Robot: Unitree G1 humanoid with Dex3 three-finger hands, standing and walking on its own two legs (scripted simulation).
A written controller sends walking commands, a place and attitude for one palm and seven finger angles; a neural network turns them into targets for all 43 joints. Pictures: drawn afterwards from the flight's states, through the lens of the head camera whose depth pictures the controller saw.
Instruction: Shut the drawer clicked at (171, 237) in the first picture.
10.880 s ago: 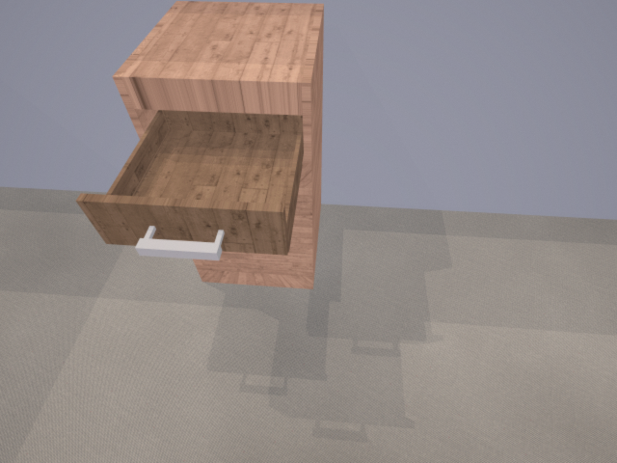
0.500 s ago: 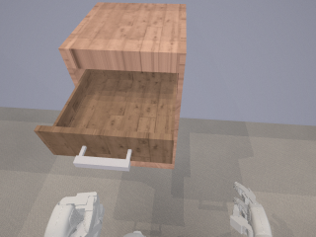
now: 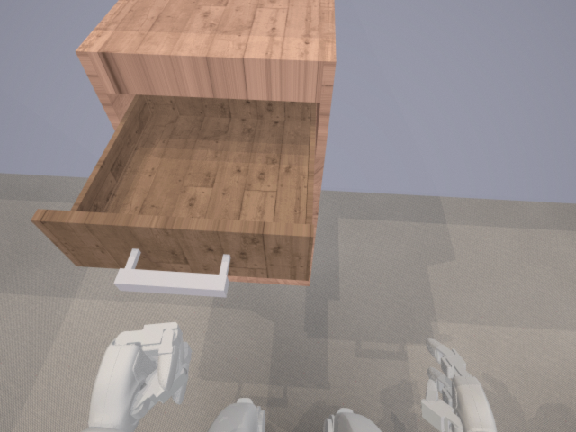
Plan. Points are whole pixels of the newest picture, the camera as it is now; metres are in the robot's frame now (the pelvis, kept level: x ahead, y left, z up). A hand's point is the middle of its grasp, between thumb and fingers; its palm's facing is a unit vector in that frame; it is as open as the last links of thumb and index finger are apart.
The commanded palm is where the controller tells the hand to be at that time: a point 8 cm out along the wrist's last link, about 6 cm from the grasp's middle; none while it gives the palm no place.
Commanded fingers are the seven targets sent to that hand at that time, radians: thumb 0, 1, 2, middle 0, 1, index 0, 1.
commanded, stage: bring the fist close to the handle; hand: left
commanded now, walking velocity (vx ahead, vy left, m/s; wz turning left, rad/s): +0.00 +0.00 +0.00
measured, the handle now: (176, 270) +0.34 +0.18 +0.01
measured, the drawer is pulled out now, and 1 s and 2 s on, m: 0.29 0.29 0.23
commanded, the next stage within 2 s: push the drawer shut in 0.76 s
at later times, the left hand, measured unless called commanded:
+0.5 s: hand (197, 352) +0.23 +0.13 +0.01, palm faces -0.08 -1.00 +0.00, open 3.3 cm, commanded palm +0.21 +0.19 +0.02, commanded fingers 0.00 0.90 0.90 -1.40 -1.60 -1.40 -1.60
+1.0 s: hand (198, 344) +0.23 +0.13 +0.02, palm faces -0.05 -1.00 -0.02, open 3.3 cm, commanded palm +0.22 +0.18 +0.02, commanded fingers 0.00 0.90 0.90 -1.40 -1.60 -1.40 -1.60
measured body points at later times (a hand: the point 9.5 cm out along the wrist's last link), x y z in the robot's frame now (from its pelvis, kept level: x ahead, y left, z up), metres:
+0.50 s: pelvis -0.01 +0.01 -0.03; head +0.08 +0.02 +0.41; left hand +0.23 +0.19 +0.01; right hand +0.18 -0.22 -0.11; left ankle +0.02 +0.09 -0.65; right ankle +0.01 -0.07 -0.65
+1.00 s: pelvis -0.01 +0.02 -0.03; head +0.08 +0.02 +0.41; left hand +0.23 +0.18 +0.02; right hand +0.19 -0.21 -0.11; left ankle +0.02 +0.09 -0.65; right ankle +0.01 -0.07 -0.65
